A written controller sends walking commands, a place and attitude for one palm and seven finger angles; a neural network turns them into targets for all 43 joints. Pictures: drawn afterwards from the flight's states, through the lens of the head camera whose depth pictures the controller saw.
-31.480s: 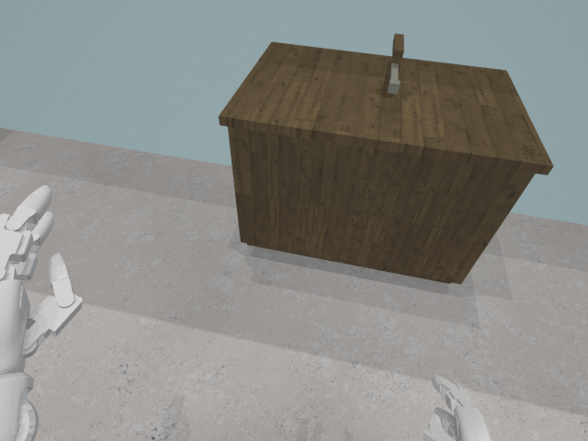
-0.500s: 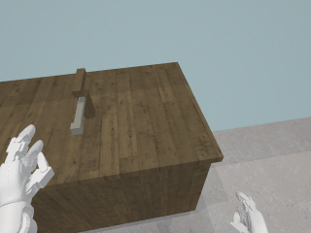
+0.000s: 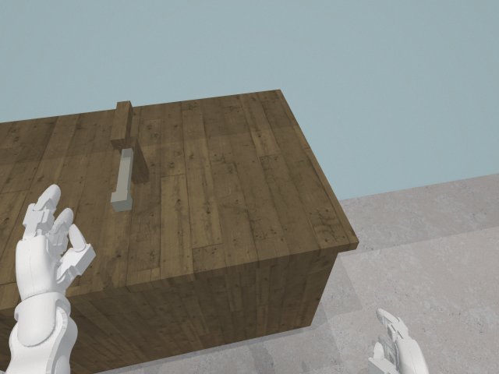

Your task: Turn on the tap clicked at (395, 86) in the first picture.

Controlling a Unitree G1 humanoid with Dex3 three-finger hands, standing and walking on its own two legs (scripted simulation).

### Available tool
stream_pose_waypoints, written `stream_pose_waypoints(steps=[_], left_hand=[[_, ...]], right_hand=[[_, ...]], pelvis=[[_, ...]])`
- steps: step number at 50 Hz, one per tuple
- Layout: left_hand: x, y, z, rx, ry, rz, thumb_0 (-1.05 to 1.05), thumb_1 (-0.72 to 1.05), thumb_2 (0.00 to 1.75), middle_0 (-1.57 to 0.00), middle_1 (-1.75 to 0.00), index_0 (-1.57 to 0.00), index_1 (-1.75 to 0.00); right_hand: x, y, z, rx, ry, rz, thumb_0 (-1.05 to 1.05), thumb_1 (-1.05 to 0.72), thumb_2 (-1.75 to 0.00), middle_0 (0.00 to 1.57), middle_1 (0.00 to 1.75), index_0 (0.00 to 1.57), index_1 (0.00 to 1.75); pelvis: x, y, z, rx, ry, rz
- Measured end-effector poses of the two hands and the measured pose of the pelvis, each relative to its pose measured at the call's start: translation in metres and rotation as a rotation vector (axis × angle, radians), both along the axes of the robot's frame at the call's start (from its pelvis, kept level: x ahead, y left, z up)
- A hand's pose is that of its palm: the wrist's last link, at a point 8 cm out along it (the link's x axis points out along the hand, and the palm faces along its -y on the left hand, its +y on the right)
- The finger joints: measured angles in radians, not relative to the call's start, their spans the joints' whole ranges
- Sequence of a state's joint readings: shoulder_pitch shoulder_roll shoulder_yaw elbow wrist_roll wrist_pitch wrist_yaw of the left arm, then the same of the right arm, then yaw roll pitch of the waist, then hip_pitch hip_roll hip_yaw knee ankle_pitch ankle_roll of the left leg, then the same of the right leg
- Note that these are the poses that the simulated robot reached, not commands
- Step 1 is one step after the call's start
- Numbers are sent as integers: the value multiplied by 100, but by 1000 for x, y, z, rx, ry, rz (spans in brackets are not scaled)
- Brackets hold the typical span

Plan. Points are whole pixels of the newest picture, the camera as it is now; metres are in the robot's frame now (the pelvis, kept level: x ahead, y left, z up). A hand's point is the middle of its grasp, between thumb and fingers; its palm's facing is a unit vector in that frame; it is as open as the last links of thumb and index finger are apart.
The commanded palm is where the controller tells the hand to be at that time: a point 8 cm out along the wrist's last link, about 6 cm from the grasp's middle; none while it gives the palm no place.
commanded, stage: reach beside the lever's end, fingers flat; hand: left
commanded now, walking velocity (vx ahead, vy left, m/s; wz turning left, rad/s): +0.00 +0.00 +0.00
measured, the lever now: (121, 201) +0.38 +0.28 +0.06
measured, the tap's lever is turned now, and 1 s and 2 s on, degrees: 0 0 3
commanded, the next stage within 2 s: push the lever round in 1.32 s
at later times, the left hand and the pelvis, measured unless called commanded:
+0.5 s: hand (104, 223) +0.31 +0.27 +0.08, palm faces +0.48 -0.87 -0.10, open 7.7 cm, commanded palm +0.27 +0.31 +0.08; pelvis +0.00 +0.01 +0.00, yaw -1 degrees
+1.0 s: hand (107, 212) +0.35 +0.29 +0.06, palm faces +0.50 -0.86 -0.09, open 7.8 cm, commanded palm +0.31 +0.33 +0.05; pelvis +0.00 +0.01 -0.02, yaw -1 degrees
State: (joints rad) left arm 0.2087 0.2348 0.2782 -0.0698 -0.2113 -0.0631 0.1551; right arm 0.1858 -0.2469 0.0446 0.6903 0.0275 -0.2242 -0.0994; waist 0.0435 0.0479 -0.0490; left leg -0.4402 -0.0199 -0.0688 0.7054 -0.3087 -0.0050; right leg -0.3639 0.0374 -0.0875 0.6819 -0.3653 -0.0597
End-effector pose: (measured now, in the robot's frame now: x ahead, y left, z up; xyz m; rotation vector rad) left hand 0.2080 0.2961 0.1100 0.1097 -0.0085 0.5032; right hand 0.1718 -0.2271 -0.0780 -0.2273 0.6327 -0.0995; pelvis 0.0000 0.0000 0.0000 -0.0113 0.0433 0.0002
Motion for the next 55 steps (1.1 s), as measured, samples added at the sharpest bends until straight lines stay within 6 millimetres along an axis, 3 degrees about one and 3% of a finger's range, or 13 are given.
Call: stream_pose_waypoints(steps=[21, 30, 55], left_hand=[[54, 14, -21, -12, 8, 5, 2, 90, 90, -17, -21, -17, -20], [67, 13, -28, -7, 2, 1, 2, 90, 90, -16, -19, -16, -18], [102, 34, -46, -7, -4, 15, 2, 90, 90, -15, -15, -15, -15]], right_hand=[[-23, -2, -13, -25, 112, -47, 1, -90, -90, 20, 30, 20, 30], [-35, -5, -21, -23, 168, -70, 1, -90, -90, 20, 30, 20, 30], [-70, -19, -37, -50, 301, -127, 1, -90, -90, 20, 30, 20, 30]], pelvis=[[-1, 10, -3, -9, 42, -12], [1, 13, -6, -10, 62, -17], [-3, 11, -16, -21, 124, -25]])
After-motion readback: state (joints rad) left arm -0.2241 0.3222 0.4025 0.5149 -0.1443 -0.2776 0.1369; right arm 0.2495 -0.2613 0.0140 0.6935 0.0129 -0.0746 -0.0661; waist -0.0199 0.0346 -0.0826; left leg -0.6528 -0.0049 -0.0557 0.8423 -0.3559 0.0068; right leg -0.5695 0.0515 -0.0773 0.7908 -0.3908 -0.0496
